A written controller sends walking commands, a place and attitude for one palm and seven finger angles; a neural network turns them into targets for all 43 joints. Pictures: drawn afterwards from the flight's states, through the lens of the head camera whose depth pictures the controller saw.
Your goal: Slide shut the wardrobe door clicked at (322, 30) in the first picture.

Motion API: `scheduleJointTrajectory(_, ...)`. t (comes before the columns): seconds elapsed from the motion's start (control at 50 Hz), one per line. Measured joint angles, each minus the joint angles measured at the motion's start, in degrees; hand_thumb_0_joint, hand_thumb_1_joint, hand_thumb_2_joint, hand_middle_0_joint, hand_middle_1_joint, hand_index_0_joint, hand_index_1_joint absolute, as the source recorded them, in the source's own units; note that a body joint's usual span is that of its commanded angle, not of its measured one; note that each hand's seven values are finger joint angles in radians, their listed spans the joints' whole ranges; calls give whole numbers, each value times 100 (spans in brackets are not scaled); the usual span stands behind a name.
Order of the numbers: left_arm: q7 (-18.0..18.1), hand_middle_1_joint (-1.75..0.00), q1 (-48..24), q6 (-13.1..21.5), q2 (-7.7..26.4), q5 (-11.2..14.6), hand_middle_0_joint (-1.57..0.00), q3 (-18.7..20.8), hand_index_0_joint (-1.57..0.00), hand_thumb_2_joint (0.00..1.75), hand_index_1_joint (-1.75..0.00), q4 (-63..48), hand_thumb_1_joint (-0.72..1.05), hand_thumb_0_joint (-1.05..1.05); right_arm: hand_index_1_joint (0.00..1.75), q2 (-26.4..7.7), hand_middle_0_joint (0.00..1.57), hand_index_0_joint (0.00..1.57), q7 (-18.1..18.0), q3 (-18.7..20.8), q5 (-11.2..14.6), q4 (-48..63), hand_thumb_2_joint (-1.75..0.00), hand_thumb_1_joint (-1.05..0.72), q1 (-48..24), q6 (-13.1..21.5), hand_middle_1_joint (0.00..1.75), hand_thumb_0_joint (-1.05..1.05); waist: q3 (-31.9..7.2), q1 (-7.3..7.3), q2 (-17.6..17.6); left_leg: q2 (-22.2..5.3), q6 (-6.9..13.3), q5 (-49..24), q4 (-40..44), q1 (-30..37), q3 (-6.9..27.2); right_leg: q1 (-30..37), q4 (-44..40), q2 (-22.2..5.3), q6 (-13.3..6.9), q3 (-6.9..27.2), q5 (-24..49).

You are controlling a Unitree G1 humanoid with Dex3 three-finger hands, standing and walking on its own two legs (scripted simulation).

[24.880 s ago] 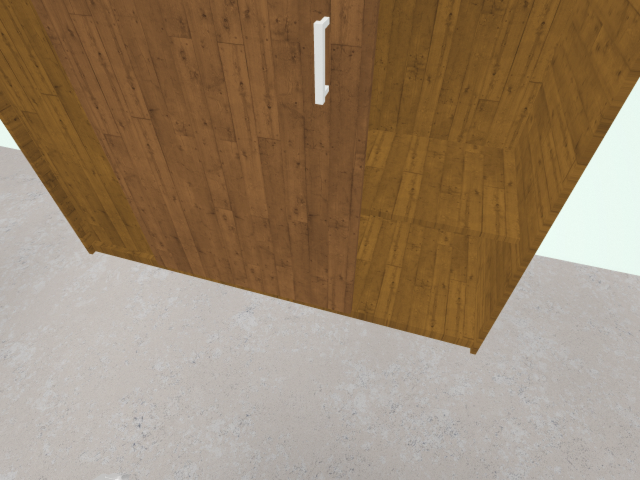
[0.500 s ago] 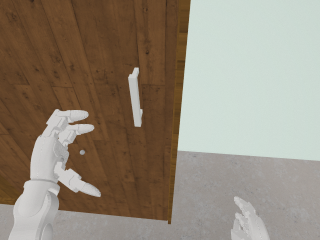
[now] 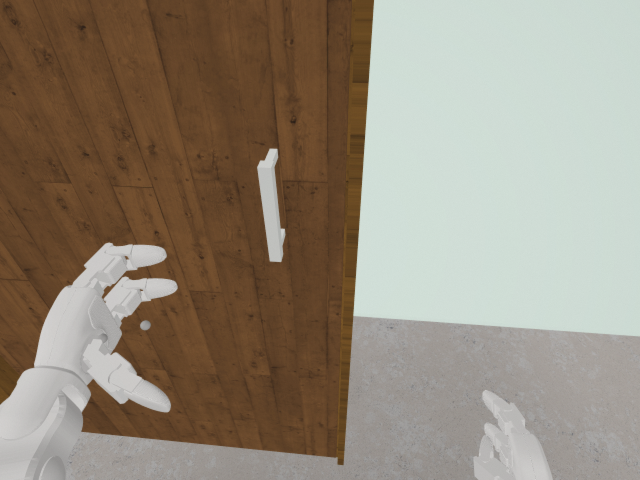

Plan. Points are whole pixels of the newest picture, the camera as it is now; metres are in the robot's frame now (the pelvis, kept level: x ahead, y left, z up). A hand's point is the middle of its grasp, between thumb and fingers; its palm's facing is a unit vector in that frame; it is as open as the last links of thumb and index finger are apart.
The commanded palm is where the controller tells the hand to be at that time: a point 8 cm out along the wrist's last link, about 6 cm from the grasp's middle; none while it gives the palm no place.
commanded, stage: draw the hand back to the body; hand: left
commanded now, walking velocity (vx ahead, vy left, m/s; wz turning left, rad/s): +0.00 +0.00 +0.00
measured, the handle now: (274, 207) +0.40 +0.12 +0.18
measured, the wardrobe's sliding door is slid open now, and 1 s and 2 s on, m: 0.00 0.00 0.00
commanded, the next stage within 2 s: step back with the hand held close in 1.12 s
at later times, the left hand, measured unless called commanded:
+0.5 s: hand (102, 321) +0.21 +0.26 +0.16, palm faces +0.40 -0.86 -0.32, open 11.2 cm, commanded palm +0.16 +0.29 +0.18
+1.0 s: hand (84, 322) +0.21 +0.27 +0.16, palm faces +0.45 -0.83 -0.34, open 7.5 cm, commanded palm +0.16 +0.31 +0.18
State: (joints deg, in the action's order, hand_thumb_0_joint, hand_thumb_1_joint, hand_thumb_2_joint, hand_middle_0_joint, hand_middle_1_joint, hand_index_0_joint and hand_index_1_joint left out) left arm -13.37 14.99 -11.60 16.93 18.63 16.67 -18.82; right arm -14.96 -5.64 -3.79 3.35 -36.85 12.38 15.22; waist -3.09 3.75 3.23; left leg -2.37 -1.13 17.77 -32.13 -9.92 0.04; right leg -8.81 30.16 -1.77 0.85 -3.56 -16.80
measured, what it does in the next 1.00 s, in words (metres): stands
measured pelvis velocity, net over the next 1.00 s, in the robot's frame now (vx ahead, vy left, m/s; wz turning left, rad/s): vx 0.01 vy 0.01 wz -0.03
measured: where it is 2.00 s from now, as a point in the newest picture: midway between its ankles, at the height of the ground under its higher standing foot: outside the picture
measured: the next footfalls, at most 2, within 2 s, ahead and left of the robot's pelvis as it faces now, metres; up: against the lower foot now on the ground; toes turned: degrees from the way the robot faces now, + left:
none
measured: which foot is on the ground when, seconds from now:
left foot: down 0.00-1.00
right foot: down 0.00-1.00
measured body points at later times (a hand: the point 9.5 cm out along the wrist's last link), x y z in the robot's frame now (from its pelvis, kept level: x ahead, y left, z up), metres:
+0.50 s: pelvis +0.00 +0.01 +0.01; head -0.03 +0.00 +0.45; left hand +0.18 +0.30 +0.18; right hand +0.18 -0.21 -0.08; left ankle +0.00 +0.13 -0.73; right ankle +0.00 -0.13 -0.73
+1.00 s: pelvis +0.01 +0.01 +0.01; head -0.02 +0.00 +0.46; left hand +0.18 +0.32 +0.18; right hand +0.20 -0.21 -0.07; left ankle +0.00 +0.13 -0.73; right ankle +0.00 -0.13 -0.73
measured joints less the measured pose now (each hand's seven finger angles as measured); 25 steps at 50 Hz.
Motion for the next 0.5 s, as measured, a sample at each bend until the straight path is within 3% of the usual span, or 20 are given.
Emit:
scheduleJointTrajectory(0.06, -34, -113, 62, 61, 65, 36, -25, 78, -25, 22, -113, -30, -52, -2, 30, 18, 20, 20, -14, -13, 1, -16, -90, -91, 6, 40, 30, 2, -8, 1, 1, -13, -8, -3, 3, 20, 2, 24, -15, 14, -7, -1, 9)
scheduleJointTrajectory(0.14, 952, -108, 233, 708, 152, -738, -25, -36, -25, 25, -108, -129, -44, -1, 30, 97, 20, 20, 44, 75, -187, 16, -90, -91, -51, -20, 30, 2, 134, 8, 27, -49, -16, -50, 69, 55, -37, 58, -127, 53, -12, 37, 97)
scheduleJointTrajectory(0.22, 1543, -101, 501, 1224, 65, -1124, -24, -102, -25, 31, -101, -188, -33, -1, 30, 157, 20, 20, 117, 141, -289, -8, -90, -90, -58, -173, 30, 2, 274, 33, 14, -37, 3, -135, 206, 102, -97, 71, -236, 44, 2, 92, 189)
scheduleJointTrajectory(0.36, 1865, -88, 659, 1557, 51, -1390, -24, -198, -24, 42, -88, -80, -10, -1, 30, 189, 20, 20, 109, 193, -360, -214, -90, -90, -5, -374, 30, 2, 428, 73, 22, 27, 54, -200, 378, 260, -137, 219, -399, -14, 52, 125, 256)
scheduleJointTrajectory(0.5, 1921, -73, 713, 1668, 124, -1438, -23, -64, -23, 54, -73, -94, 15, -1, 30, 232, 20, 20, 135, 215, -374, -230, -90, -90, -19, -473, 30, 2, 432, 28, -3, 77, 92, -194, 489, 403, -216, 309, -453, -63, 95, 199, 246)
